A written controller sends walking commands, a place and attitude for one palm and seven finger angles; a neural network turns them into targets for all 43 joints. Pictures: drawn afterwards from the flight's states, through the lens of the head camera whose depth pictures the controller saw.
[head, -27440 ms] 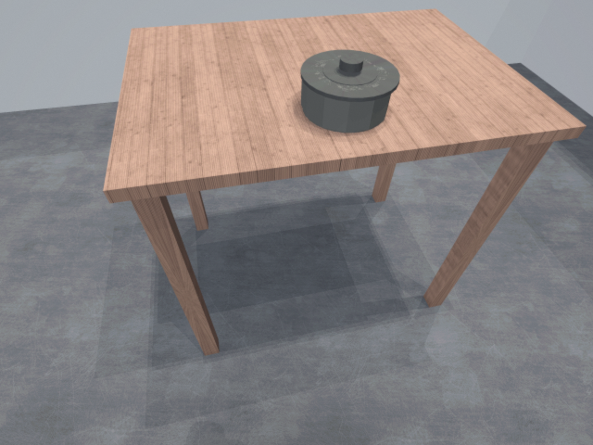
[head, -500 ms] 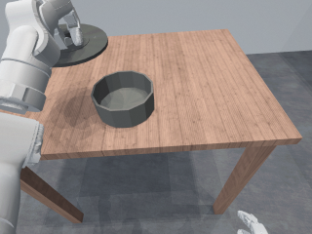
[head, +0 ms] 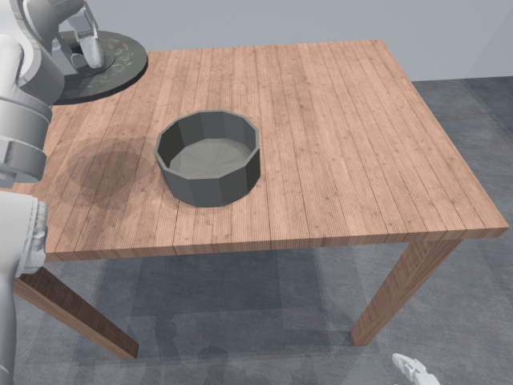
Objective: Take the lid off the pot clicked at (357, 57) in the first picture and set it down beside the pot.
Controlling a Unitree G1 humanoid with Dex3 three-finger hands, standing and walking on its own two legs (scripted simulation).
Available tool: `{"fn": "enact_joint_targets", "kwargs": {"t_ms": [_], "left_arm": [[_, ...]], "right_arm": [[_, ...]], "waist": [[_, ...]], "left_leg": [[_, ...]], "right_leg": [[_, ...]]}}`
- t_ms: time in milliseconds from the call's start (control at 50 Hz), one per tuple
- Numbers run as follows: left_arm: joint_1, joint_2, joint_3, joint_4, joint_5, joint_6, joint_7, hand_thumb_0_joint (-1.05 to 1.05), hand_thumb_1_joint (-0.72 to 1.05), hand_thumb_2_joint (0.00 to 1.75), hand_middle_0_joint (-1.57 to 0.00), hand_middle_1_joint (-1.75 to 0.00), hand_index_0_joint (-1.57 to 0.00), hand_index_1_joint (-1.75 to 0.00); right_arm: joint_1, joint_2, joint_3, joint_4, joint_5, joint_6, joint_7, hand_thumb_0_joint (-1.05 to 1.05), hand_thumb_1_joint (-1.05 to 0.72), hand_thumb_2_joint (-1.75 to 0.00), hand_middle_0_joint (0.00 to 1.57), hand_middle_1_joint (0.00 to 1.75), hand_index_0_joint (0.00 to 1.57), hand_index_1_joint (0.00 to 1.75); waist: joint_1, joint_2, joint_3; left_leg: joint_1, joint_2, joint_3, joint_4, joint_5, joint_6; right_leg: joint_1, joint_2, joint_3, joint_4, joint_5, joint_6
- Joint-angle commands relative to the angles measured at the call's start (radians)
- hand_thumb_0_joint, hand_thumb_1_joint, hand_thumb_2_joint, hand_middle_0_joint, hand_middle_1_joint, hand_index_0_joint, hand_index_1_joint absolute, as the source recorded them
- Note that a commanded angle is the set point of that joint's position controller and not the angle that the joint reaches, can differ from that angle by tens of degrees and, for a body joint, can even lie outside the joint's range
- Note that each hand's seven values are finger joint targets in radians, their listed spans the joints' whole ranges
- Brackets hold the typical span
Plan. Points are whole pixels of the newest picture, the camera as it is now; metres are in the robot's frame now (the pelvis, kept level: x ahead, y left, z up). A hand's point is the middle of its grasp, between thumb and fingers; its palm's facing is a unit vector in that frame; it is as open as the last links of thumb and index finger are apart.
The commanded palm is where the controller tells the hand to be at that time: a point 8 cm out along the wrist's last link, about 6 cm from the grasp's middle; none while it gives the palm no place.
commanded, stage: move the lid sideways beside the pot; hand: left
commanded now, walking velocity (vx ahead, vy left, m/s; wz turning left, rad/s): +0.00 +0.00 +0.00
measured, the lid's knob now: (69, 47) +0.49 +0.26 +0.29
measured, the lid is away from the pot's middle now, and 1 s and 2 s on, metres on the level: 0.17 0.23 0.23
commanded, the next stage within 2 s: lower the lid onto the table in 0.72 s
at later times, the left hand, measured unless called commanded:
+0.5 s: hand (22, 54) +0.44 +0.29 +0.30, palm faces -0.11 -0.07 -0.99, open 3.6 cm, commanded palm +0.42 +0.30 +0.37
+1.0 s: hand (19, 65) +0.44 +0.30 +0.29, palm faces -0.15 -0.11 -0.98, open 3.6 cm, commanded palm +0.42 +0.30 +0.36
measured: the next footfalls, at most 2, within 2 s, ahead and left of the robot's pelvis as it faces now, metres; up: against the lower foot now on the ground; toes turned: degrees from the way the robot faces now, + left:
none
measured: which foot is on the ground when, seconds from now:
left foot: down 0.00-1.00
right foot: down 0.00-1.00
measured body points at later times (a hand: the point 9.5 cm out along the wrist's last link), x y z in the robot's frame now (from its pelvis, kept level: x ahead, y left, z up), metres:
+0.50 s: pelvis +0.00 -0.01 +0.00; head +0.03 -0.03 +0.45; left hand +0.45 +0.29 +0.35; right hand +0.11 -0.27 -0.12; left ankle +0.01 +0.06 -0.74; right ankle -0.01 -0.14 -0.74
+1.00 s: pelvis +0.00 -0.01 +0.00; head +0.03 -0.03 +0.45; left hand +0.44 +0.30 +0.34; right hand +0.11 -0.27 -0.12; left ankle +0.01 +0.06 -0.74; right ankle -0.01 -0.14 -0.74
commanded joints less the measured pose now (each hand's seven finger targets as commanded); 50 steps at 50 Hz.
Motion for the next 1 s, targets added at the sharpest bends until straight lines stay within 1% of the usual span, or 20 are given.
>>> {"fn": "enact_joint_targets", "kwargs": {"t_ms": [0,40,60,140,160,220,260,340,360,400,440,500,520,600,660,740,800,840,900,980], "left_arm": [[-0.625,0.311,0.143,-0.206,0.050,-0.010,0.069,0.00,0.57,1.14,-0.79,-0.89,-1.23,-1.06],[-0.564,0.258,0.104,-0.154,0.028,-0.012,0.061,0.00,0.57,1.14,-0.79,-0.89,-1.23,-1.06],[-0.608,0.374,0.192,-0.223,0.053,-0.016,0.071,0.00,0.57,1.14,-0.79,-0.89,-1.23,-1.06],[-0.539,0.312,0.137,-0.168,0.035,-0.025,0.061,0.00,0.57,1.14,-0.79,-0.89,-1.23,-1.06],[-0.589,0.391,0.191,-0.198,0.060,-0.026,0.067,0.00,0.57,1.14,-0.79,-0.89,-1.23,-1.06],[-0.580,0.373,0.162,-0.137,0.064,-0.033,0.058,0.00,0.57,1.14,-0.79,-0.89,-1.23,-1.06],[-0.628,0.419,0.188,-0.234,0.065,-0.047,0.069,0.00,0.57,1.14,-0.79,-0.89,-1.23,-1.06],[-0.542,0.393,0.166,-0.146,0.054,-0.054,0.062,0.00,0.57,1.14,-0.79,-0.89,-1.23,-1.06],[-0.604,0.469,0.220,-0.213,0.073,-0.060,0.070,0.00,0.57,1.14,-0.79,-0.89,-1.23,-1.06],[-0.592,0.462,0.218,-0.219,0.069,-0.067,0.066,0.00,0.57,1.14,-0.79,-0.89,-1.23,-1.06],[-0.528,0.392,0.168,-0.184,0.047,-0.066,0.059,0.00,0.57,1.14,-0.79,-0.89,-1.23,-1.06],[-0.508,0.483,0.225,-0.116,0.071,-0.075,0.060,0.00,0.57,1.14,-0.79,-0.89,-1.23,-1.06],[-0.496,0.460,0.205,-0.080,0.070,-0.078,0.055,0.00,0.57,1.14,-0.79,-0.89,-1.23,-1.06],[-0.586,0.476,0.212,-0.257,0.065,-0.090,0.062,0.00,0.57,1.14,-0.79,-0.89,-1.23,-1.06],[-0.516,0.520,0.255,-0.198,0.067,-0.093,0.063,0.00,0.57,1.14,-0.79,-0.89,-1.23,-1.06],[-0.479,0.379,0.142,-0.138,0.033,-0.090,0.043,0.00,0.57,1.14,-0.79,-0.89,-1.23,-1.06],[-0.518,0.480,0.211,-0.141,0.062,-0.094,0.055,0.00,0.57,1.14,-0.79,-0.89,-1.23,-1.06],[-0.524,0.422,0.164,-0.077,0.047,-0.063,0.056,0.00,0.57,1.14,-0.79,-0.89,-1.23,-1.06],[-0.582,0.468,0.199,-0.119,0.066,-0.054,0.064,0.00,0.57,1.14,-0.79,-0.89,-1.23,-1.06],[-0.525,0.454,0.187,-0.004,0.073,-0.059,0.063,0.00,0.57,1.14,-0.79,-0.89,-1.23,-1.06]], "right_arm": [[-0.058,-0.131,-0.050,-0.131,-0.005,-0.042,-0.010,0.00,-0.90,-0.90,0.20,0.30,0.20,0.30],[-0.040,-0.146,-0.053,-0.125,-0.004,-0.033,-0.010,0.00,-0.90,-0.90,0.20,0.30,0.20,0.30],[-0.043,-0.140,-0.055,-0.131,-0.006,-0.036,-0.007,0.00,-0.90,-0.90,0.20,0.30,0.20,0.30],[-0.039,-0.150,-0.054,-0.135,-0.003,-0.024,-0.009,0.00,-0.90,-0.90,0.20,0.30,0.20,0.30],[-0.042,-0.142,-0.053,-0.135,-0.004,-0.025,-0.008,0.00,-0.90,-0.90,0.20,0.30,0.20,0.30],[-0.049,-0.143,-0.048,-0.134,-0.002,-0.013,-0.017,0.00,-0.90,-0.90,0.20,0.30,0.20,0.30],[-0.042,-0.144,-0.052,-0.144,-0.001,-0.018,-0.014,0.00,-0.90,-0.90,0.20,0.30,0.20,0.30],[-0.022,-0.155,-0.052,-0.135,0.001,-0.008,-0.019,0.00,-0.90,-0.90,0.20,0.30,0.20,0.30],[-0.024,-0.148,-0.054,-0.136,-0.001,-0.011,-0.018,0.00,-0.90,-0.90,0.20,0.30,0.20,0.30],[-0.034,-0.145,-0.052,-0.139,0.003,-0.008,-0.022,0.00,-0.90,-0.90,0.20,0.30,0.20,0.30],[-0.019,-0.153,-0.057,-0.138,0.004,-0.006,-0.019,0.00,-0.90,-0.90,0.20,0.30,0.20,0.30],[-0.021,-0.155,-0.049,-0.124,0.009,0.006,-0.022,0.00,-0.90,-0.90,0.20,0.30,0.20,0.30],[-0.027,-0.153,-0.047,-0.127,0.006,0.010,-0.025,0.00,-0.90,-0.90,0.20,0.30,0.20,0.30],[-0.034,-0.148,-0.054,-0.143,0.009,0.008,-0.023,0.00,-0.90,-0.90,0.20,0.30,0.20,0.30],[-0.019,-0.154,-0.054,-0.129,0.006,0.009,-0.023,0.00,-0.90,-0.90,0.20,0.30,0.20,0.30],[-0.030,-0.160,-0.054,-0.129,0.014,0.022,-0.021,0.00,-0.90,-0.90,0.20,0.30,0.20,0.30],[-0.028,-0.157,-0.049,-0.124,0.010,0.022,-0.026,0.00,-0.90,-0.90,0.20,0.30,0.20,0.30],[-0.017,-0.165,-0.049,-0.119,0.013,0.015,-0.023,0.00,-0.90,-0.90,0.20,0.30,0.20,0.30],[-0.018,-0.151,-0.049,-0.122,0.011,0.004,-0.027,0.00,-0.90,-0.90,0.20,0.30,0.20,0.30],[-0.008,-0.156,-0.045,-0.113,0.005,0.000,-0.032,0.00,-0.90,-0.90,0.20,0.30,0.20,0.30]], "waist": [[-0.005,0.016,-0.445],[-0.017,0.024,-0.401],[0.008,-0.007,-0.454],[-0.008,0.024,-0.421],[0.004,0.002,-0.443],[-0.009,0.000,-0.391],[-0.001,0.033,-0.453],[-0.019,0.065,-0.409],[-0.005,0.054,-0.457],[-0.006,0.058,-0.465],[-0.022,0.095,-0.425],[-0.012,0.023,-0.375],[-0.015,0.027,-0.354],[-0.012,0.094,-0.473],[-0.012,0.062,-0.429],[-0.031,0.066,-0.346],[-0.018,0.032,-0.372],[-0.028,0.070,-0.354],[-0.020,0.044,-0.416],[-0.026,0.014,-0.369]], "left_leg": [[0.297,0.059,-0.077,-0.001,0.383,-0.031],[0.288,0.063,-0.076,-0.003,0.394,-0.034],[0.285,0.066,-0.077,-0.008,0.386,-0.034],[0.289,0.065,-0.070,0.006,0.448,-0.030],[0.279,0.068,-0.069,0.000,0.417,-0.030],[0.246,0.060,-0.054,-0.010,0.331,-0.015],[0.283,0.066,-0.066,-0.005,0.391,-0.023],[0.282,0.065,-0.061,0.011,0.427,-0.020],[0.285,0.064,-0.060,0.004,0.390,-0.020],[0.298,0.063,-0.059,0.011,0.434,-0.015],[0.312,0.067,-0.066,0.022,0.472,-0.020],[0.243,0.066,-0.048,0.005,0.358,-0.012],[0.224,0.060,-0.042,0.002,0.320,-0.007],[0.324,0.066,-0.063,0.021,0.467,-0.011],[0.288,0.069,-0.055,0.025,0.448,-0.010],[0.271,0.067,-0.058,0.006,0.370,-0.011],[0.242,0.063,-0.046,-0.003,0.299,-0.005],[0.235,0.056,-0.049,-0.003,0.305,-0.007],[0.252,0.056,-0.051,-0.005,0.297,-0.004],[0.203,0.055,-0.037,-0.001,0.262,0.000]], "right_leg": [[0.042,0.051,-0.007,-0.006,0.215,-0.070],[0.021,0.048,-0.012,-0.024,0.216,-0.071],[0.066,0.051,-0.002,-0.011,0.223,-0.067],[0.044,0.048,-0.007,-0.021,0.251,-0.069],[0.066,0.052,-0.001,-0.012,0.241,-0.065],[0.053,0.053,-0.005,-0.021,0.214,-0.066],[0.073,0.052,0.001,-0.014,0.232,-0.067],[0.048,0.053,-0.005,-0.031,0.242,-0.069],[0.079,0.055,0.005,-0.021,0.232,-0.066],[0.080,0.053,0.004,-0.012,0.258,-0.068],[0.041,0.054,-0.006,-0.030,0.252,-0.069],[0.060,0.056,-0.003,-0.025,0.239,-0.066],[0.055,0.057,-0.005,-0.030,0.224,-0.067],[0.070,0.057,0.003,-0.016,0.264,-0.067],[0.074,0.057,0.006,-0.025,0.276,-0.065],[0.018,0.056,-0.013,-0.048,0.223,-0.066],[0.058,0.057,-0.003,-0.035,0.212,-0.066],[0.055,0.058,-0.008,-0.042,0.229,-0.069],[0.088,0.060,-0.002,-0.027,0.227,-0.064],[0.093,0.059,-0.001,-0.029,0.232,-0.061]]}}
